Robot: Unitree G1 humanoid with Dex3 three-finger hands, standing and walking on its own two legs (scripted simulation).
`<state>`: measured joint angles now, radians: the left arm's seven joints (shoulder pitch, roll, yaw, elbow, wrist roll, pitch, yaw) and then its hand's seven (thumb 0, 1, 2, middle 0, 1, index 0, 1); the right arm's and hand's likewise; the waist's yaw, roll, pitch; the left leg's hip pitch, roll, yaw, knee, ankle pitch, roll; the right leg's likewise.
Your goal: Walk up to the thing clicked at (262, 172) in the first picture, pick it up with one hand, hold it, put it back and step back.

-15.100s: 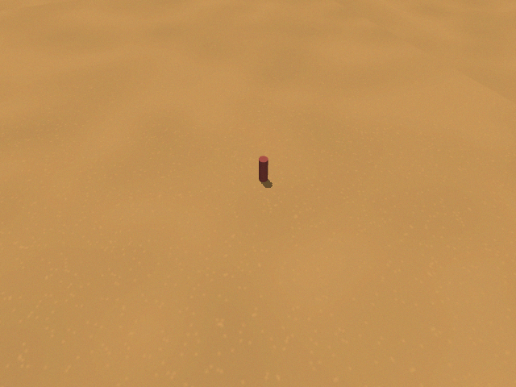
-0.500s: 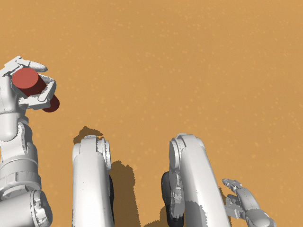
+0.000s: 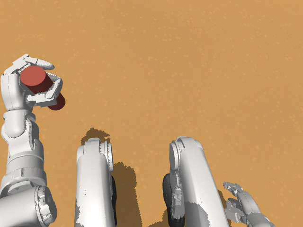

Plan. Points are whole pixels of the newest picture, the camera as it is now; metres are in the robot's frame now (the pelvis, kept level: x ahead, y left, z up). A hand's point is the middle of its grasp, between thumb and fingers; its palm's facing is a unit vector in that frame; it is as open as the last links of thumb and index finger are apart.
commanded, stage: lift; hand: left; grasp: from the side
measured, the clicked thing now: (46, 91) +0.44 +0.28 -0.05
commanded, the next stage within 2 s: hold in 1.98 s
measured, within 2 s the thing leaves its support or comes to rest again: neither
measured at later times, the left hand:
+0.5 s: hand (20, 73) +0.41 +0.26 +0.10, palm faces +0.18 -0.98 -0.03, open 6.7 cm
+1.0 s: hand out of the picture +0.38 +0.25 +0.27, palm faces +0.22 -0.98 -0.04, open 6.7 cm
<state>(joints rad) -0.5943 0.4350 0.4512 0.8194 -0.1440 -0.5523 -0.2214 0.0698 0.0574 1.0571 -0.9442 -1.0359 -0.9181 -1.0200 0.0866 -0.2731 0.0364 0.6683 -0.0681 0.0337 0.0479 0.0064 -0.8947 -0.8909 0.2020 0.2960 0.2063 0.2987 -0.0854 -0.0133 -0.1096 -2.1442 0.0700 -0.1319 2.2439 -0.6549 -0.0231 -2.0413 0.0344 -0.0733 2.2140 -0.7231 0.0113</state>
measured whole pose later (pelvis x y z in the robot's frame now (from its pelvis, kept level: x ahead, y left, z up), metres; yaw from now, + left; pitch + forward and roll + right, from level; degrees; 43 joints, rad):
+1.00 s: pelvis +0.04 +0.01 +0.23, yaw +5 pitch +23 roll -4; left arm -0.16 0.28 0.22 0.26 -0.20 -0.26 -0.09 0.07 0.07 1.04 -0.94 -1.04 -0.91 -1.02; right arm 0.16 -0.24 -0.01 0.59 0.05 -0.04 -0.04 0.01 -0.89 -0.89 0.20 0.30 0.21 0.30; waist -0.03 0.02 -0.17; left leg -1.32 0.06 -0.06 1.50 -0.58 -0.01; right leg -1.22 0.00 -0.05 1.45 -0.63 0.02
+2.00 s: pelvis +0.07 +0.01 +0.34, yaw +7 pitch +10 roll -2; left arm -0.10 0.19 0.15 0.35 -0.19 -0.33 -0.07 0.07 0.07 1.04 -0.94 -1.04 -0.91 -1.03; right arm 0.22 -0.22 -0.01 0.63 0.02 -0.05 -0.02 0.01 -0.91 -0.89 0.20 0.30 0.21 0.30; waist -0.02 0.02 -0.07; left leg -0.72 0.05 -0.02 0.97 -0.42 -0.02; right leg -0.64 0.00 -0.03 0.94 -0.46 0.01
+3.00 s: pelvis +0.08 +0.01 +0.36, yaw +7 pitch +6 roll -1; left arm -0.09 0.18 0.14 0.35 -0.18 -0.32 -0.06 0.07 0.07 1.04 -0.94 -1.04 -0.91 -1.03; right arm 0.23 -0.22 -0.01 0.65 0.01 -0.03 -0.02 0.01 -0.91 -0.90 0.20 0.30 0.20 0.30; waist -0.01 0.02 -0.04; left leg -0.55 0.05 -0.01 0.83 -0.38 -0.02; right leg -0.49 -0.01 -0.03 0.81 -0.42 0.01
